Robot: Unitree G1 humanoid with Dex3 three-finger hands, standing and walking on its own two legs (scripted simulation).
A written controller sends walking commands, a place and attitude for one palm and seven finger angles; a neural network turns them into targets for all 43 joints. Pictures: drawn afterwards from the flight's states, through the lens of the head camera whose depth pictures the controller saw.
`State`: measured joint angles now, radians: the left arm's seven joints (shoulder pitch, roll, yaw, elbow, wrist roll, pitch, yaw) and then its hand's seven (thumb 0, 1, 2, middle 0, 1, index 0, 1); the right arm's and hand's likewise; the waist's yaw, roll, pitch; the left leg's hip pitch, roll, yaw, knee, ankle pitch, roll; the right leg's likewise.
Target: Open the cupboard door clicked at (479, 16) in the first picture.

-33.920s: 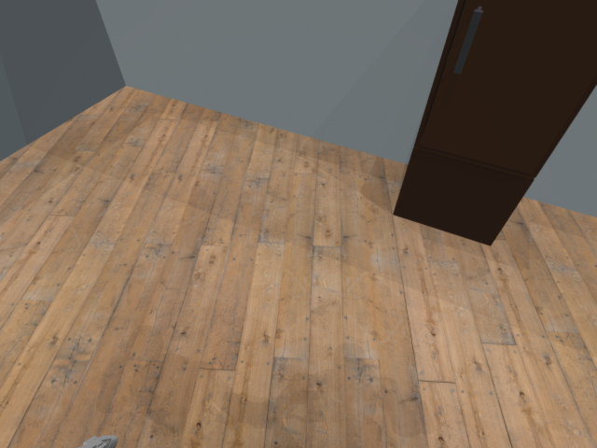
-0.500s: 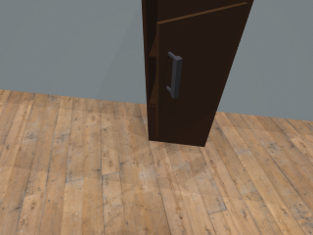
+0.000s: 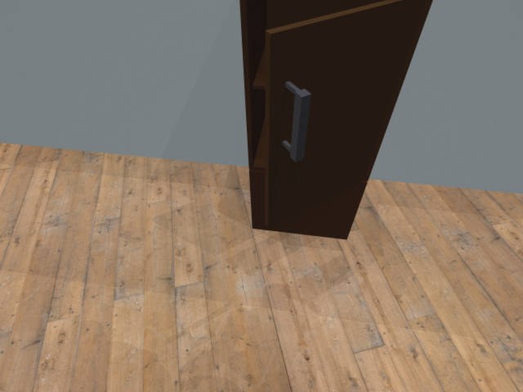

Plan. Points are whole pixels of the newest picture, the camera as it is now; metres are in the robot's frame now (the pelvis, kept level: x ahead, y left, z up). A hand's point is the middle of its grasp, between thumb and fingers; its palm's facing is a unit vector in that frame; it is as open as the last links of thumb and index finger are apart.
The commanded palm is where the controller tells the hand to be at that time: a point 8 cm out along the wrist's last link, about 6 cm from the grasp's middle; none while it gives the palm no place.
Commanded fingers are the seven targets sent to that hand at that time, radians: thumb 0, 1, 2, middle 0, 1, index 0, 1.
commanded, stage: look to check the result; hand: left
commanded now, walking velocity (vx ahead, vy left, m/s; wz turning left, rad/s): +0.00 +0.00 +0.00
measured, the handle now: (293, 123) +0.64 -0.03 +0.05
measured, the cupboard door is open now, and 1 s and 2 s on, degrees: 39 39 39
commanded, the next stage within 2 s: walk to a spot facing it in 0.20 s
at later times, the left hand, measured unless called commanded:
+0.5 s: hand out of the picture +0.09 +0.22 -0.16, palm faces -0.03 -0.95 -0.30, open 7.4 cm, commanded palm none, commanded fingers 0.00 0.90 0.90 -0.20 -0.30 -0.20 -0.30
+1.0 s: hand out of the picture +0.09 +0.14 -0.17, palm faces -0.26 -0.93 -0.25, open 7.4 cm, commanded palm none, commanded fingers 0.00 0.90 0.90 -0.20 -0.30 -0.20 -0.30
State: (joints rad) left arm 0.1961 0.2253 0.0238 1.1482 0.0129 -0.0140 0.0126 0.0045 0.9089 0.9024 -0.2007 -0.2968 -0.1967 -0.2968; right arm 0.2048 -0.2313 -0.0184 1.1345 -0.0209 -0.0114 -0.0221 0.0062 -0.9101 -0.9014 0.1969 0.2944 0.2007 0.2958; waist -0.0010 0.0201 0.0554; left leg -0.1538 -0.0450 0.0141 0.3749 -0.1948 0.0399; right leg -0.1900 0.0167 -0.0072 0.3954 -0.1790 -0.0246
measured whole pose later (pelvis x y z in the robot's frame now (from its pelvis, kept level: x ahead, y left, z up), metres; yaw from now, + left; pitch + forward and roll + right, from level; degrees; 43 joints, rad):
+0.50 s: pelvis +0.02 -0.01 +0.00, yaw -3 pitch -1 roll +0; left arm 0.13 0.27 0.03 1.10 0.01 0.01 0.01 0.00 0.91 0.90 -0.20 -0.30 -0.20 -0.30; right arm 0.11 -0.27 -0.02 1.09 -0.02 0.00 -0.03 0.01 -0.91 -0.90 0.20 0.29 0.20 0.30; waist 0.01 0.01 0.06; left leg -0.14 -0.01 0.06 0.39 -0.23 0.02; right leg -0.19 0.05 0.04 0.41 -0.20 -0.04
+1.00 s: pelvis +0.01 -0.04 +0.00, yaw -20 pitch +2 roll +3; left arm 0.25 0.18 0.07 0.97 0.02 0.03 0.01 0.00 0.91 0.90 -0.20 -0.30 -0.20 -0.30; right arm 0.08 -0.21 -0.07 0.94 -0.01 0.05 -0.03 0.01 -0.91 -0.90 0.20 0.29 0.20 0.30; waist 0.04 -0.02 0.13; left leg -0.46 0.02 -0.02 1.02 -0.42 -0.06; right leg -0.29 0.08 0.14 0.48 -0.21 -0.06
